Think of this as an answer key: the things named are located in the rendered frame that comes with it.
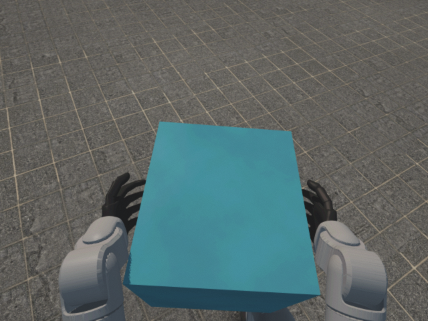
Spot robot right thigh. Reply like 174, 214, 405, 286
246, 307, 295, 321

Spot carton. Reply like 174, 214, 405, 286
123, 122, 320, 313

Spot robot right forearm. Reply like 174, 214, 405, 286
313, 221, 388, 321

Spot right robot hand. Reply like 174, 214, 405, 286
302, 180, 337, 243

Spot robot left forearm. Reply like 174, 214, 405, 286
58, 216, 129, 321

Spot left robot hand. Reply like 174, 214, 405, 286
102, 173, 146, 235

